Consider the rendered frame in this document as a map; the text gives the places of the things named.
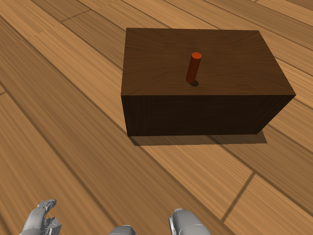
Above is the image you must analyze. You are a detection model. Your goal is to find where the can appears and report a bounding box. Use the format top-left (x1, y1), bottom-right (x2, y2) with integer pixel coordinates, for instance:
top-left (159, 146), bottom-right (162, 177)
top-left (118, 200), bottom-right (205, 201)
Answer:
top-left (186, 52), bottom-right (201, 83)

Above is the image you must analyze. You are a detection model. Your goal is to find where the left robot hand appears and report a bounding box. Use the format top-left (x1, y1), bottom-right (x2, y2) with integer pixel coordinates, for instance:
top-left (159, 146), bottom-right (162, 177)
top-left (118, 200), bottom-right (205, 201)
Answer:
top-left (22, 199), bottom-right (62, 235)

